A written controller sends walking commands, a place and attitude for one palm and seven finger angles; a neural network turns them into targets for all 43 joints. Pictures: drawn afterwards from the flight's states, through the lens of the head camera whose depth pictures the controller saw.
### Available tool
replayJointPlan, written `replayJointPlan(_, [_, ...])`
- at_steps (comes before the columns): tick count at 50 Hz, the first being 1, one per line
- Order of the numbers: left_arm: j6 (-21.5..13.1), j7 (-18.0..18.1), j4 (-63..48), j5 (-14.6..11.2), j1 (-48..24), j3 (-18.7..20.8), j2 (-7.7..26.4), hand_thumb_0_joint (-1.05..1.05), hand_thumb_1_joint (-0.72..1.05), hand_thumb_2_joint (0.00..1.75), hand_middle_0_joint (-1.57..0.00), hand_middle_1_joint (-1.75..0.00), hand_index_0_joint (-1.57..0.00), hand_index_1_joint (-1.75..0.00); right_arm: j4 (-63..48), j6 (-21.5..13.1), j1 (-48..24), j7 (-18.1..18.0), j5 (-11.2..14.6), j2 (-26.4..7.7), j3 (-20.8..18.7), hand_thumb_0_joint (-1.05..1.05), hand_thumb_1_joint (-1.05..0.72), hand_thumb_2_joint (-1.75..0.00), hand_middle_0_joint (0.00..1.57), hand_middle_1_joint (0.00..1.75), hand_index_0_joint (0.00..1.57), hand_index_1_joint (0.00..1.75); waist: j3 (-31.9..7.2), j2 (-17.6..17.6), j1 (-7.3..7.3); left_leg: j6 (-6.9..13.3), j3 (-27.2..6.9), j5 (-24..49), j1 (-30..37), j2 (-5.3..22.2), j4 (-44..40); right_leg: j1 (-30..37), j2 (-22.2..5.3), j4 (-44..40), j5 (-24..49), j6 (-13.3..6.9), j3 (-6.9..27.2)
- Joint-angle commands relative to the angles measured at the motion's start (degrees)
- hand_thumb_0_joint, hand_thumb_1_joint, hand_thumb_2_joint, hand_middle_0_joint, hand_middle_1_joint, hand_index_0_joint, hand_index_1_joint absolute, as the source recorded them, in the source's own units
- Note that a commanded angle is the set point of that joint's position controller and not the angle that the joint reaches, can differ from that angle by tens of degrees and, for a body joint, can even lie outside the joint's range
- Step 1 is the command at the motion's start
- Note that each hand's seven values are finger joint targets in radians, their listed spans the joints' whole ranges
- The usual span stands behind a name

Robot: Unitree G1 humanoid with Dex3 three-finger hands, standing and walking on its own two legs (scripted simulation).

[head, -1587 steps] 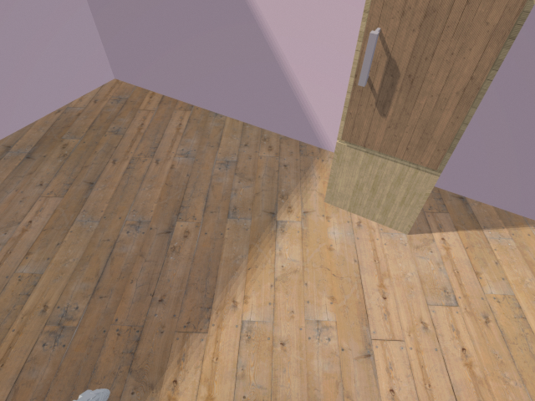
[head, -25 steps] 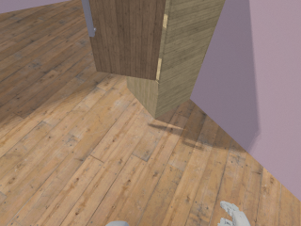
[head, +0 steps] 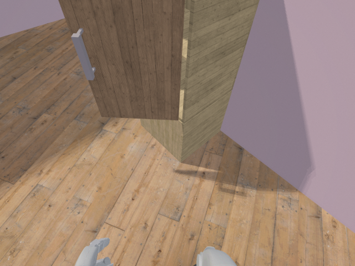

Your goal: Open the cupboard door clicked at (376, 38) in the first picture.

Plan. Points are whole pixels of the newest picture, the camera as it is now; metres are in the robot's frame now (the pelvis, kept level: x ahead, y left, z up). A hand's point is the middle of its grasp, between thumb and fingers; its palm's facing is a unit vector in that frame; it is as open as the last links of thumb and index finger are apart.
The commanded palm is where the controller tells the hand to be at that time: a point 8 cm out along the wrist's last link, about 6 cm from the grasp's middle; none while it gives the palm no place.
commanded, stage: take the last steps up to it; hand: left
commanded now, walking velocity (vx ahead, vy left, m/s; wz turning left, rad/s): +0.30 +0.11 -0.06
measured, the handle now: (85, 55) +0.78 +0.32 +0.03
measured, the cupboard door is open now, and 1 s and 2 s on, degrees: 45 45 45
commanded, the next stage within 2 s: come to a stop and stand still in 0.34 s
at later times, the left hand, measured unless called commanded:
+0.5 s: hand out of the picture +0.12 +0.25 -0.18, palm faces +0.09 -0.98 -0.16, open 7.4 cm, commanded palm none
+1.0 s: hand (87, 196) +0.33 +0.26 -0.16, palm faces -0.10 -0.96 -0.25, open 7.4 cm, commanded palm none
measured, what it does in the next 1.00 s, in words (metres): walks ahead: right foot, then left foot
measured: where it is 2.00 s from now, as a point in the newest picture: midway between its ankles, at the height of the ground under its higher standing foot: outside the picture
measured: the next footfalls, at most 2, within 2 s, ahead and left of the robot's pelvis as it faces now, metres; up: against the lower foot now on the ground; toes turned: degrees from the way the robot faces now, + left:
right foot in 0.08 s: +0.11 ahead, -0.08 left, +0.00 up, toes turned -7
left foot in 0.46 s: +0.32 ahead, +0.20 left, +0.00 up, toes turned +5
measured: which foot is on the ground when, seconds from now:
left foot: down 0.00-0.08, up 0.10-0.44, down 0.46-1.00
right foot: up 0.00-0.06, down 0.08-0.46, up 0.48-1.00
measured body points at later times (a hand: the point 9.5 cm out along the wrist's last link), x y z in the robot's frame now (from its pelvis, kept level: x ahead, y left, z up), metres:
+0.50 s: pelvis +0.21 +0.09 -0.01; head +0.25 +0.11 +0.44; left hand +0.12 +0.30 -0.17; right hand +0.32 -0.16 -0.14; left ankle +0.28 +0.19 -0.73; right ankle +0.08 -0.07 -0.71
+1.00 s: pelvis +0.20 +0.06 +0.01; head +0.24 +0.07 +0.45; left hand +0.34 +0.31 -0.14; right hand +0.20 -0.20 -0.14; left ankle +0.28 +0.19 -0.73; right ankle +0.15 -0.09 -0.70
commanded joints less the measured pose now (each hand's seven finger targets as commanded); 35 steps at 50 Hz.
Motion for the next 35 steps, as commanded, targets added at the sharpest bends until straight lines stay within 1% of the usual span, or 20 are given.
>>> replayJointPlan(1, [-1.7, 1.0, -1.6, -0.6, 10.6, 1.4, 5.2, 0.0, 0.9, 0.9, -0.2, -0.3, -0.2, -0.3, -1.4, -0.8, 2.2, -0.9, 0.6, -9.8, -1.9, 0.0, -0.9, -0.9, 0.2, 0.3, 0.2, 0.3, -2.7, 5.0, 8.86, -9.6, -5.0, 81.6, -6.1, 16.5, 17.9, 17.7, 4.7, -11.6, -0.2, -3.3, -3.0])
replayJointPlan(2, [-1.9, 1.2, 0.7, -0.6, 18.6, 2.4, 6.8, 0.0, 0.9, 0.9, -0.2, -0.3, -0.2, -0.3, -2.2, -0.8, -0.4, -0.8, 1.1, -10.0, -2.3, 0.0, -0.9, -0.9, 0.2, 0.3, 0.2, 0.3, -5.2, 4.1, 12.62, -10.3, -4.7, 73.2, -14.2, 15.7, 27.0, 30.3, 1.9, -15.4, 5.6, -5.0, 0.2])
replayJointPlan(3, [-2.6, 1.8, 2.9, -0.2, 27.0, 3.3, 10.7, 0.0, 0.9, 0.9, -0.2, -0.3, -0.2, -0.3, -3.6, -1.0, -1.8, -0.5, 2.0, -8.9, -2.6, 0.0, -0.9, -0.9, 0.2, 0.3, 0.2, 0.3, -10.0, -3.3, 15.93, -10.9, -2.8, 43.0, -28.8, 10.5, 45.8, 45.2, -12.2, -19.7, 13.9, -12.1, 17.2])
replayJointPlan(4, [-2.6, 1.6, 2.9, -0.8, 27.2, 3.6, 13.5, 0.0, 0.9, 0.9, -0.2, -0.3, -0.2, -0.3, -5.1, -1.3, -0.9, -0.2, 1.6, -7.9, -2.8, 0.0, -0.9, -0.9, 0.2, 0.3, 0.2, 0.3, -13.1, -7.8, 12.27, -9.6, -1.9, -11.5, -38.1, 4.1, 64.3, 46.3, -27.7, -25.9, 24.8, -18.0, 38.8])
replayJointPlan(5, [-2.4, 2.0, 1.2, -1.3, 21.4, 3.7, 11.9, 0.0, 0.9, 0.9, -0.2, -0.3, -0.2, -0.3, -5.7, -0.3, -4.1, 0.4, 0.8, -8.8, -3.3, 0.0, -0.9, -0.9, 0.2, 0.3, 0.2, 0.3, -4.4, 0.6, 10.27, -7.3, -8.5, -9.0, -40.5, 8.6, 65.6, 33.9, -28.1, -32.3, 9.8, -17.6, 36.8])
replayJointPlan(6, [-2.6, 2.1, 0.5, -1.2, 15.9, 3.1, 8.9, 0.0, 0.9, 0.9, -0.2, -0.3, -0.2, -0.3, -7.3, 0.5, -7.7, 1.4, 0.3, -5.5, -3.2, 0.0, -0.9, -0.9, 0.2, 0.3, 0.2, 0.3, 4.8, 3.0, 7.48, -7.4, -8.4, -4.9, -42.5, 10.9, 61.6, 23.7, -23.7, -35.6, 4.6, -13.4, 28.1])
replayJointPlan(8, [-3.4, 1.9, 0.2, -0.6, 13.0, 1.3, 3.2, 0.0, 0.9, 0.9, -0.2, -0.3, -0.2, -0.3, -6.2, 2.0, -5.7, 2.2, -0.5, -2.6, -2.6, 0.0, -0.9, -0.9, 0.2, 0.3, 0.2, 0.3, 5.6, -7.6, 3.67, -8.4, -6.3, 2.3, -37.9, 12.8, 56.9, 13.4, -15.5, -37.5, 3.1, -7.3, 16.4])
replayJointPlan(10, [-4.4, 1.7, 0.9, -0.4, 13.8, 1.0, 2.5, 0.0, 0.9, 0.9, -0.2, -0.3, -0.2, -0.3, -5.6, 2.5, -4.1, 2.5, -0.6, -2.3, -2.5, 0.0, -0.9, -0.9, 0.2, 0.3, 0.2, 0.3, 3.3, -6.6, 2.31, -9.8, -3.9, 5.5, -34.9, 13.4, 50.9, 12.5, -13.2, -38.2, 8.5, -6.0, 10.6])
replayJointPlan(12, [-5.1, 1.4, 1.8, -0.3, 15.6, 1.8, 3.2, 0.0, 0.9, 0.9, -0.2, -0.3, -0.2, -0.3, -6.3, 2.4, -6.2, 2.6, -0.4, -1.4, -2.7, 0.0, -0.9, -0.9, 0.2, 0.3, 0.2, 0.3, 1.2, -5.0, 2.63, -10.8, -1.9, 7.1, -34.6, 13.8, 42.9, 15.3, -12.2, -36.6, 16.1, -6.3, 8.2])
replayJointPlan(14, [-5.4, 1.1, 3.3, -0.3, 17.8, 1.9, 5.0, 0.0, 0.9, 0.9, -0.2, -0.3, -0.2, -0.3, -7.7, 1.8, -11.0, 3.1, 0.0, -1.1, -2.4, 0.0, -0.9, -0.9, 0.2, 0.3, 0.2, 0.3, 0.2, -3.7, 4.08, -11.3, 0.2, 8.4, -33.7, 13.2, 34.3, 18.4, -11.4, -34.0, 25.6, -6.4, 6.8])
replayJointPlan(18, [-4.9, 1.0, 5.3, 0.3, 20.0, 2.3, 7.1, 0.0, 0.9, 0.9, -0.2, -0.3, -0.2, -0.3, -10.0, 0.3, -18.8, 3.5, 0.3, -2.0, -2.4, 0.0, -0.9, -0.9, 0.2, 0.3, 0.2, 0.3, -0.3, -10.6, 6.42, -10.7, 2.3, 8.5, -30.0, 10.6, 23.3, 22.9, -11.7, -29.3, 31.6, -4.6, 6.5])
replayJointPlan(19, [-4.6, 1.1, 5.4, 0.3, 19.9, 2.3, 7.5, 0.0, 0.9, 0.9, -0.2, -0.3, -0.2, -0.3, -10.2, 0.1, -19.1, 3.4, 0.3, -2.9, -2.4, 0.0, -0.9, -0.9, 0.2, 0.3, 0.2, 0.3, -0.8, -11.1, 6.26, -10.4, 2.6, 8.9, -27.5, 9.5, 20.9, 23.1, -11.6, -27.7, 31.9, -3.9, 5.8])
replayJointPlan(21, [-4.0, 1.3, 5.2, 0.1, 18.7, 2.4, 7.7, 0.0, 0.9, 0.9, -0.2, -0.3, -0.2, -0.3, -8.2, -0.4, -12.7, 2.8, 0.1, -6.1, -3.1, 0.0, -0.9, -0.9, 0.2, 0.3, 0.2, 0.3, -4.0, -9.3, 2.28, -9.6, 3.8, 14.1, -14.7, 8.0, 12.2, 20.3, -9.8, -18.1, 31.0, -1.7, 4.0])
replayJointPlan(22, [-3.7, 1.2, 5.0, -0.3, 19.9, 1.8, 6.3, 0.0, 0.9, 0.9, -0.2, -0.3, -0.2, -0.3, -6.4, -0.8, -6.9, 2.2, -0.4, -10.4, -3.9, 0.0, -0.9, -0.9, 0.2, 0.3, 0.2, 0.3, -9.3, -2.4, 0.22, -7.8, 0.4, 24.5, -3.5, 13.2, 13.3, 15.2, -6.5, -7.8, 21.6, 0.4, 1.7])
replayJointPlan(23, [-3.4, 1.3, 4.8, -0.9, 23.1, 0.9, 2.6, 0.0, 0.9, 0.9, -0.2, -0.3, -0.2, -0.3, -6.0, -1.0, -2.6, 1.5, -0.7, -15.9, -5.0, 0.0, -0.9, -0.9, 0.2, 0.3, 0.2, 0.3, -16.6, 12.2, -0.54, -2.1, -14.8, 46.4, 7.1, 27.6, 15.6, 4.9, 0.4, 6.0, -9.7, 2.8, -1.6])
replayJointPlan(24, [-2.8, 2.1, 4.4, -1.4, 22.4, 0.3, 2.0, 0.0, 0.9, 0.9, -0.2, -0.3, -0.2, -0.3, -6.3, 0.0, -3.3, 0.6, -0.2, -16.1, -4.5, 0.0, -0.9, -0.9, 0.2, 0.3, 0.2, 0.3, -18.3, 12.6, -0.23, 2.0, -17.4, 61.4, 2.0, 32.4, 11.4, 7.4, 0.2, 13.3, -22.5, 2.6, 4.3])
replayJointPlan(25, [-2.0, 2.8, 4.8, -1.3, 22.1, 0.1, 2.0, 0.0, 0.9, 0.9, -0.2, -0.3, -0.2, -0.3, -7.4, 0.4, -9.1, 0.1, -0.1, -14.1, -3.4, 0.0, -0.9, -0.9, 0.2, 0.3, 0.2, 0.3, -13.7, 7.1, 2.01, 2.8, -12.9, 63.6, -5.5, 32.2, 10.6, 10.1, -2.0, 13.4, -21.8, 2.6, 7.0])
replayJointPlan(28, [1.0, 2.6, 5.5, -0.8, 20.3, 0.7, 3.7, 0.0, 0.9, 0.9, -0.2, -0.3, -0.2, -0.3, -9.4, 1.3, -18.5, -1.2, 0.3, -12.5, -2.7, 0.0, -0.9, -0.9, 0.2, 0.3, 0.2, 0.3, -2.3, 10.1, 3.91, 1.2, -9.2, 54.2, -19.6, 30.3, 6.6, 9.8, -3.5, 12.8, -17.5, 4.5, 7.6])
replayJointPlan(33, [3.7, 1.6, 1.3, 0.0, 18.7, 3.0, 6.7, 0.0, 0.9, 0.9, -0.2, -0.3, -0.2, -0.3, -9.6, 2.5, -18.4, -2.3, 0.4, -14.6, -4.4, 0.0, -0.9, -0.9, 0.2, 0.3, 0.2, 0.3, -7.3, 4.9, 4.22, 2.3, -9.3, 50.7, -14.7, 32.3, 7.1, 1.3, -0.6, 23.3, -12.8, 5.2, 9.4])
replayJointPlan(35, [4.2, 1.4, -0.3, 0.0, 17.7, 3.4, 6.1, 0.0, 0.9, 0.9, -0.2, -0.3, -0.2, -0.3, -10.1, 2.4, -19.7, -2.1, 0.4, -14.5, -4.7, 0.0, -0.9, -0.9, 0.2, 0.3, 0.2, 0.3, -9.3, 5.6, 4.77, 1.6, -7.5, 45.5, -14.6, 31.6, 6.5, -0.2, -0.3, 25.8, -9.3, 5.9, 10.5])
